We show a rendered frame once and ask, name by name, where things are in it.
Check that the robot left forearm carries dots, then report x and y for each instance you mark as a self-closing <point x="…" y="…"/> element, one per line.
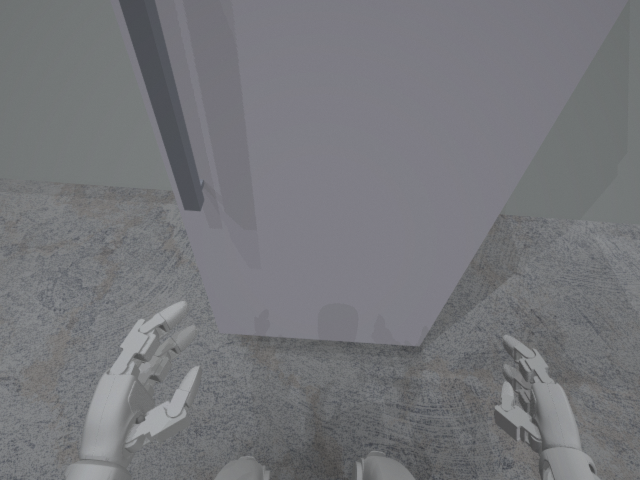
<point x="96" y="470"/>

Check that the robot left hand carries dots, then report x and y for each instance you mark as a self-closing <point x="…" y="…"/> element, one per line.
<point x="125" y="391"/>

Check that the fridge door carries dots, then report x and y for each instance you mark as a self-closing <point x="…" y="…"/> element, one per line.
<point x="356" y="153"/>

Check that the left robot thigh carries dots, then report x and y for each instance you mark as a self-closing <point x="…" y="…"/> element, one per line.
<point x="243" y="470"/>

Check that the handle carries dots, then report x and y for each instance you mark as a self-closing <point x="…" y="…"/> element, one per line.
<point x="143" y="23"/>

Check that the robot right hand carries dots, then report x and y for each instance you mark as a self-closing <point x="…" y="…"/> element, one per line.
<point x="540" y="396"/>

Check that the robot thigh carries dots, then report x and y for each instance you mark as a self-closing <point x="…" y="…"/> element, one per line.
<point x="379" y="468"/>
<point x="243" y="470"/>

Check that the right robot thigh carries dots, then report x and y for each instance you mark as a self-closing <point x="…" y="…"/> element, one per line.
<point x="379" y="468"/>

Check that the robot right forearm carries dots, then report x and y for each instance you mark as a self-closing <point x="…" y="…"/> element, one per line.
<point x="564" y="463"/>

